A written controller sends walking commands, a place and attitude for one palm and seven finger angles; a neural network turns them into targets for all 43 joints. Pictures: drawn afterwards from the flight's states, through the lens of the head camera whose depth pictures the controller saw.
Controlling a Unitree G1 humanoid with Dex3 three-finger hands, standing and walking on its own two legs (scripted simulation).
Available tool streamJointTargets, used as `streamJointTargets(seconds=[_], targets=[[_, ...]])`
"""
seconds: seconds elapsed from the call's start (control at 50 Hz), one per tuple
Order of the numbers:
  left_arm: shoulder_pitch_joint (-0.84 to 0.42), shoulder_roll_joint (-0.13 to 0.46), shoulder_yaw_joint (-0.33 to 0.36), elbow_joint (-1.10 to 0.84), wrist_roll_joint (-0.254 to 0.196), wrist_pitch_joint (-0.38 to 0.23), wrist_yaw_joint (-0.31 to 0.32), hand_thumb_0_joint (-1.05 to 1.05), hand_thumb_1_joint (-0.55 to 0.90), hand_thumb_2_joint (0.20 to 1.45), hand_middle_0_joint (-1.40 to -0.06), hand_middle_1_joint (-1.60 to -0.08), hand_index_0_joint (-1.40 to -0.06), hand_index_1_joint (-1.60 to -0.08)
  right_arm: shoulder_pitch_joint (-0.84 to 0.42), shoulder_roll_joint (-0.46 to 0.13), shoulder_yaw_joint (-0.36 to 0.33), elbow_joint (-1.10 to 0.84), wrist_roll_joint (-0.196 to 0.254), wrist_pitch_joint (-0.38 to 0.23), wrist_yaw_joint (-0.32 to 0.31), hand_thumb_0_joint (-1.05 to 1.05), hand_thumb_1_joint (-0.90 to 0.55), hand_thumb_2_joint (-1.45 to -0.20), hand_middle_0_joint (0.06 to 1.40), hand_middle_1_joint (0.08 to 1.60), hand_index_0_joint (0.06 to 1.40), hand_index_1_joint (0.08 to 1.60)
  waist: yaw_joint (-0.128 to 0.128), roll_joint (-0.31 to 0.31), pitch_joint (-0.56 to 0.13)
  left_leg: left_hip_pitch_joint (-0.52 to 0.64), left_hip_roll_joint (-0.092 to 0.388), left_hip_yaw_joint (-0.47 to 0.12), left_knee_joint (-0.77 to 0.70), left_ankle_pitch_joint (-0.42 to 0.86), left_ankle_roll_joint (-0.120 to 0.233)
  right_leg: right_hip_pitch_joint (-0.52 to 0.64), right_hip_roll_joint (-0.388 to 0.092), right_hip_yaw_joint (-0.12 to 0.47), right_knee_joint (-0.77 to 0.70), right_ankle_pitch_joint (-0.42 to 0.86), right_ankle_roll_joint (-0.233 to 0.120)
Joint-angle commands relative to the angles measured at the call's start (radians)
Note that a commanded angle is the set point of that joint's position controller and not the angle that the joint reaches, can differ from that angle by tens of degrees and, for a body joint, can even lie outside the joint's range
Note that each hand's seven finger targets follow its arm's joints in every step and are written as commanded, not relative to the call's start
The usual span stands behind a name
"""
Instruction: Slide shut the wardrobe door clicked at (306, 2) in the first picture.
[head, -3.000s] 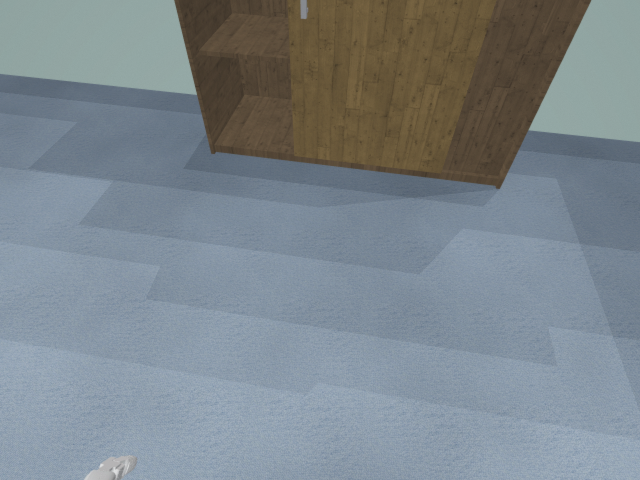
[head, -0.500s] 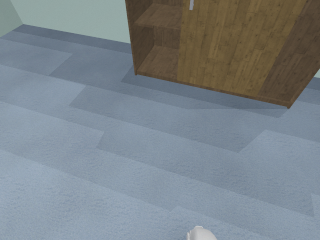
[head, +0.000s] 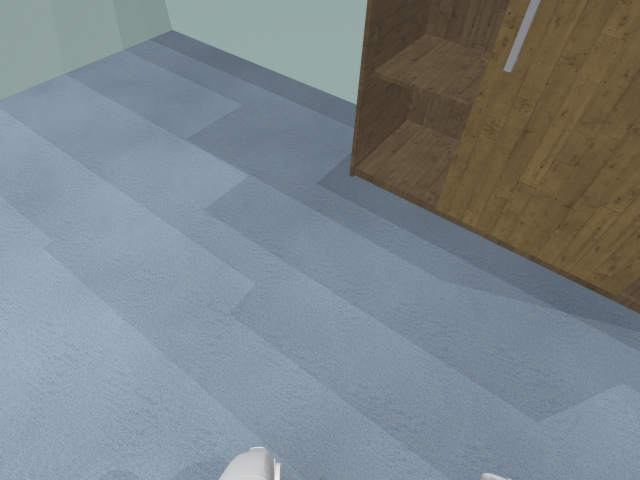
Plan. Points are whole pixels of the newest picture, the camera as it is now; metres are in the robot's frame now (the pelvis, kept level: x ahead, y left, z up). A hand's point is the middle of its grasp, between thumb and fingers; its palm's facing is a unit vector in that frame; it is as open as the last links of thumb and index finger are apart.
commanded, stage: walk to a spot facing it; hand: right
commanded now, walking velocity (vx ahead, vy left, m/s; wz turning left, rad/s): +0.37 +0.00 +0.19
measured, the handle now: (531, 15) +1.22 -0.44 +0.08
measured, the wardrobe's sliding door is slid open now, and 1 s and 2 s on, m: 0.43 0.43 0.43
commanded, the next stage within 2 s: turn to face it in 1.04 s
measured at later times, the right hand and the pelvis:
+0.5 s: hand (466, 452) +0.22 -0.21 -0.20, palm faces +0.02 +0.99 -0.16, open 7.3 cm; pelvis +0.24 -0.02 -0.02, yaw +3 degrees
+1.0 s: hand (406, 245) +0.62 -0.13 -0.18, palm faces -0.23 +0.95 -0.19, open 7.4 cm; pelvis +0.48 +0.03 -0.02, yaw +12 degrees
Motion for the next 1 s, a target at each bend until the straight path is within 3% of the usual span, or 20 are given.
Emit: streamJointTargets(seconds=[0.0, 0.04, 0.06, 0.08, 0.1, 0.14, 0.2, 0.34, 0.38, 0.42, 0.46, 0.48, 0.52, 0.6, 0.82, 0.88, 0.92, 0.94, 0.96, 0.98], targets=[[0.053, 0.132, 0.018, -0.020, 0.005, -0.009, 0.002, 0.000, 0.900, 0.900, -0.200, -0.300, -0.200, -0.300, -0.013, -0.012, 0.004, -0.053, -0.002, -0.027, 0.004, 0.000, -0.900, -0.900, 0.200, 0.300, 0.200, 0.300, -0.023, -0.087, 0.049, 0.115, -0.062, 0.063, -0.127, -0.035, 0.025, -0.029, -0.276, 0.130, -0.054, 0.446, -0.112], [0.040, 0.128, 0.011, -0.019, -0.008, -0.008, -0.003, 0.000, 0.900, 0.900, -0.200, -0.300, -0.200, -0.300, 0.231, -0.081, -0.015, 0.031, -0.008, -0.049, -0.005, 0.000, -0.900, -0.900, 0.200, 0.300, 0.200, 0.300, -0.137, -0.028, -0.110, 0.513, -0.073, 0.043, -0.227, 0.011, 0.075, -0.141, -0.201, 0.047, 0.321, 0.606, -0.048], [0.065, 0.071, -0.001, -0.043, -0.023, -0.015, -0.012, 0.000, 0.900, 0.900, -0.200, -0.300, -0.200, -0.300, 0.374, -0.201, -0.045, 0.069, -0.007, -0.063, -0.020, 0.000, -0.900, -0.900, 0.200, 0.300, 0.200, 0.300, -0.179, 0.201, -0.255, 0.799, 0.187, -0.296, -0.283, 0.007, 0.166, -0.414, -0.103, 0.003, 0.636, 0.241, 0.000], [0.009, 0.069, -0.003, -0.086, -0.026, -0.015, -0.010, 0.000, 0.900, 0.900, -0.200, -0.300, -0.200, -0.300, 0.434, -0.267, -0.054, 0.089, 0.018, -0.063, -0.029, 0.000, -0.900, -0.900, 0.200, 0.300, 0.200, 0.300, -0.174, 0.254, -0.269, 0.844, 0.348, -0.594, -0.391, 0.157, 0.254, -0.601, -0.008, 0.107, 0.879, -0.220, 0.012], [-0.075, 0.080, 0.005, -0.087, -0.026, -0.014, -0.008, 0.000, 0.900, 0.900, -0.200, -0.300, -0.200, -0.300, 0.381, -0.257, -0.053, 0.085, 0.021, -0.061, -0.034, 0.000, -0.900, -0.900, 0.200, 0.300, 0.200, 0.300, -0.183, 0.166, -0.223, 0.746, 0.337, -0.550, -0.407, 0.115, 0.260, -0.643, -0.061, 0.215, 0.962, -0.183, -0.001], [-0.121, 0.059, 0.007, -0.088, -0.015, 0.000, -0.009, 0.000, 0.900, 0.900, -0.200, -0.300, -0.200, -0.300, 0.227, -0.157, -0.022, 0.053, 0.018, -0.063, -0.040, 0.000, -0.900, -0.900, 0.200, 0.300, 0.200, 0.300, -0.104, 0.038, -0.045, 0.493, 0.259, -0.367, -0.458, 0.054, 0.200, -0.640, -0.127, 0.259, 0.909, -0.040, 0.007], [-0.006, 0.013, 0.005, -0.047, -0.006, 0.031, -0.014, 0.000, 0.900, 0.900, -0.200, -0.300, -0.200, -0.300, 0.145, -0.095, -0.004, 0.048, 0.007, -0.076, -0.044, 0.000, -0.900, -0.900, 0.200, 0.300, 0.200, 0.300, -0.007, 0.077, -0.015, 0.293, 0.181, -0.171, -0.508, 0.067, 0.150, -0.502, -0.137, 0.223, 0.736, 0.013, 0.034], [-0.151, 0.009, 0.007, -0.116, -0.009, 0.016, -0.042, 0.000, 0.900, 0.900, -0.200, -0.300, -0.200, -0.300, 0.192, -0.118, -0.009, 0.077, 0.005, -0.077, -0.035, 0.000, -0.900, -0.900, 0.200, 0.300, 0.200, 0.300, -0.041, 0.151, 0.032, 0.288, 0.142, -0.137, -0.506, -0.065, 0.132, -0.414, -0.088, 0.160, 0.345, 0.106, 0.029], [-0.137, 0.034, 0.012, -0.117, -0.010, 0.008, -0.041, 0.000, 0.900, 0.900, -0.200, -0.300, -0.200, -0.300, 0.191, -0.127, -0.013, 0.082, 0.004, -0.073, -0.035, 0.000, -0.900, -0.900, 0.200, 0.300, 0.200, 0.300, -0.023, 0.095, 0.030, 0.288, 0.140, -0.142, -0.463, -0.086, 0.120, -0.323, -0.068, 0.137, 0.261, 0.110, 0.021], [0.019, 0.091, 0.024, -0.069, -0.005, -0.003, -0.029, 0.000, 0.900, 0.900, -0.200, -0.300, -0.200, -0.300, 0.172, -0.116, -0.014, 0.076, 0.010, -0.065, -0.031, 0.000, -0.900, -0.900, 0.200, 0.300, 0.200, 0.300, 0.058, -0.027, -0.010, 0.189, 0.065, -0.069, -0.235, -0.027, 0.082, -0.056, -0.043, 0.133, 0.149, 0.098, 0.013], [0.220, 0.272, 0.059, -0.026, 0.011, -0.005, -0.011, 0.000, 0.900, 0.900, -0.200, -0.300, -0.200, -0.300, 0.185, -0.024, 0.003, 0.028, 0.018, -0.061, -0.019, 0.000, -0.900, -0.900, 0.200, 0.300, 0.200, 0.300, 0.107, -0.441, -0.083, -0.104, -0.136, 0.030, 0.370, -0.389, 0.007, 0.130, -0.414, 0.714, -0.178, -0.173, -0.117], [0.181, 0.237, 0.048, -0.028, 0.004, 0.002, 0.001, 0.000, 0.900, 0.900, -0.200, -0.300, -0.200, -0.300, 0.138, -0.061, 0.000, 0.021, 0.010, -0.058, -0.026, 0.000, -0.900, -0.900, 0.200, 0.300, 0.200, 0.300, 0.097, -0.357, -0.064, -0.151, -0.079, -0.078, 0.525, -0.346, 0.025, 0.067, -0.443, 0.763, -0.206, -0.255, -0.139], [0.035, 0.146, 0.021, -0.072, 0.000, -0.009, 0.006, 0.000, 0.900, 0.900, -0.200, -0.300, -0.200, -0.300, 0.103, -0.046, -0.004, 0.041, 0.005, -0.058, -0.010, 0.000, -0.900, -0.900, 0.200, 0.300, 0.200, 0.300, 0.039, -0.136, 0.054, -0.185, -0.002, -0.099, 0.574, -0.161, 0.021, -0.081, -0.380, 0.586, -0.212, -0.177, -0.125], [-0.017, 0.080, 0.005, -0.066, -0.010, -0.034, 0.013, 0.000, 0.900, 0.900, -0.200, -0.300, -0.200, -0.300, 0.195, 0.003, -0.001, 0.085, 0.000, -0.026, -0.006, 0.000, -0.900, -0.900, 0.200, 0.300, 0.200, 0.300, -0.037, -0.116, 0.025, -0.085, 0.017, -0.080, 0.487, -0.028, -0.013, -0.133, -0.277, 0.270, -0.203, 0.170, -0.086], [0.129, 0.050, 0.008, 0.024, -0.004, -0.022, 0.014, 0.000, 0.900, 0.900, -0.200, -0.300, -0.200, -0.300, -0.069, 0.037, 0.006, -0.010, 0.002, -0.021, 0.000, 0.000, -0.900, -0.900, 0.200, 0.300, 0.200, 0.300, 0.022, -0.124, 0.115, -0.116, 0.000, 0.031, 0.009, 0.050, 0.001, 0.031, -0.279, 0.087, -0.179, 0.453, -0.104], [0.114, 0.071, 0.014, 0.030, -0.001, -0.016, 0.014, 0.000, 0.900, 0.900, -0.200, -0.300, -0.200, -0.300, -0.029, 0.016, 0.000, -0.005, 0.004, -0.030, -0.002, 0.000, -0.900, -0.900, 0.200, 0.300, 0.200, 0.300, -0.011, -0.101, 0.085, 0.007, -0.049, 0.064, -0.056, -0.008, 0.041, 0.053, -0.296, 0.058, -0.077, 0.642, -0.099], [0.080, 0.097, 0.016, 0.026, -0.007, -0.011, 0.015, 0.000, 0.900, 0.900, -0.200, -0.300, -0.200, -0.300, 0.147, -0.010, -0.010, 0.048, -0.003, -0.043, -0.006, 0.000, -0.900, -0.900, 0.200, 0.300, 0.200, 0.300, -0.096, -0.109, -0.008, 0.245, -0.118, 0.116, -0.119, -0.009, 0.070, 0.031, -0.264, 0.014, 0.157, 0.858, -0.070], [0.057, 0.102, 0.017, 0.016, -0.014, -0.012, 0.009, 0.000, 0.900, 0.900, -0.200, -0.300, -0.200, -0.300, 0.304, -0.060, -0.025, 0.092, -0.007, -0.056, -0.012, 0.000, -0.900, -0.900, 0.200, 0.300, 0.200, 0.300, -0.172, -0.068, -0.111, 0.485, -0.102, 0.083, -0.177, 0.057, 0.090, -0.077, -0.227, -0.004, 0.390, 0.803, -0.036], [0.093, 0.044, 0.009, -0.009, -0.031, -0.018, -0.001, 0.000, 0.900, 0.900, -0.200, -0.300, -0.200, -0.300, 0.423, -0.177, -0.054, 0.117, -0.008, -0.068, -0.026, 0.000, -0.900, -0.900, 0.200, 0.300, 0.200, 0.300, -0.200, 0.156, -0.250, 0.757, 0.156, -0.271, -0.234, 0.109, 0.178, -0.353, -0.117, -0.008, 0.723, 0.299, 0.004], [0.062, 0.013, 0.002, -0.044, -0.035, -0.015, 0.004, 0.000, 0.900, 0.900, -0.200, -0.300, -0.200, -0.300, 0.453, -0.236, -0.056, 0.131, 0.019, -0.066, -0.035, 0.000, -0.900, -0.900, 0.200, 0.300, 0.200, 0.300, -0.167, 0.202, -0.262, 0.801, 0.339, -0.610, -0.355, 0.335, 0.280, -0.548, 0.005, 0.109, 1.007, -0.239, 0.024]])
